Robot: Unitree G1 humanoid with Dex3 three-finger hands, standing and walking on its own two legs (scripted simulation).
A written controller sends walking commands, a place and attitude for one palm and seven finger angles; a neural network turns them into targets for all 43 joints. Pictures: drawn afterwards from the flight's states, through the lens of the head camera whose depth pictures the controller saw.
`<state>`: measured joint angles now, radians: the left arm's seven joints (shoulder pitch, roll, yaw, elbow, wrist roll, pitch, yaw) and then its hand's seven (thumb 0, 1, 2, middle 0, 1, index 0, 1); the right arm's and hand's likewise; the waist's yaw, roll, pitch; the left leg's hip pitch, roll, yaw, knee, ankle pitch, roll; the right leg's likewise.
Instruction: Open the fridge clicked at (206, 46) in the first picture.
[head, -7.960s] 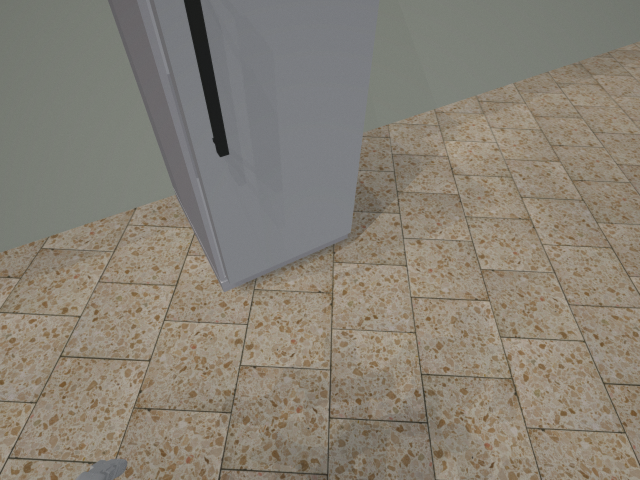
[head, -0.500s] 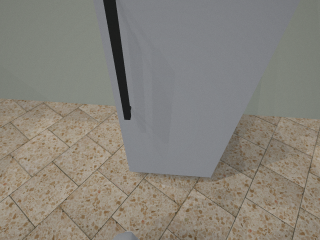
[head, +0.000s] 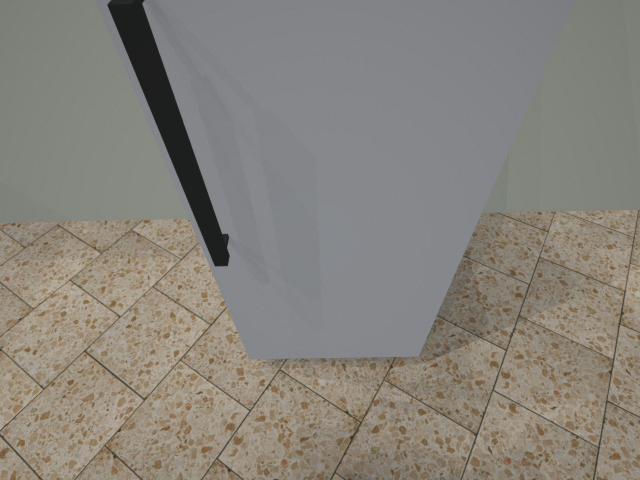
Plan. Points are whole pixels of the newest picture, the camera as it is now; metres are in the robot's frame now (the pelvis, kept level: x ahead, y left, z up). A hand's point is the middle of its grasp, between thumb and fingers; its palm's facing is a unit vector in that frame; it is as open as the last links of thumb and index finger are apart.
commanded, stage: come to a stop and stand still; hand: left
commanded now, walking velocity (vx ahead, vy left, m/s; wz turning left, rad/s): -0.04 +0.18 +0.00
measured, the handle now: (191, 160) +0.49 +0.21 +0.13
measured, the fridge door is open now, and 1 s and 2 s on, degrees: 0 0 0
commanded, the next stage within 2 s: look again from close up in 1.10 s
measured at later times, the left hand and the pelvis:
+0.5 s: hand out of the picture -0.03 +0.21 -0.17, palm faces +0.07 -0.98 -0.19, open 7.3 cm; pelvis -0.04 +0.02 +0.01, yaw +1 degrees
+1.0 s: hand out of the picture -0.04 +0.18 -0.16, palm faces +0.02 -0.98 -0.21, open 7.3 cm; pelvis -0.04 +0.01 +0.01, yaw +0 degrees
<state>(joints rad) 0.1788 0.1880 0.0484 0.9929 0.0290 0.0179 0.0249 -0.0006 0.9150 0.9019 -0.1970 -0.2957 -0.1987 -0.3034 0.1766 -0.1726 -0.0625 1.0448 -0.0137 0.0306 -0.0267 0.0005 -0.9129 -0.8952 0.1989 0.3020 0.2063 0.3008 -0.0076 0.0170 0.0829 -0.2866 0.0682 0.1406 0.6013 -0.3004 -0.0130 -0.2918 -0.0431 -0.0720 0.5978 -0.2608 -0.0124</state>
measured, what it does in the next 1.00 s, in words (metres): steps on the spot: left foot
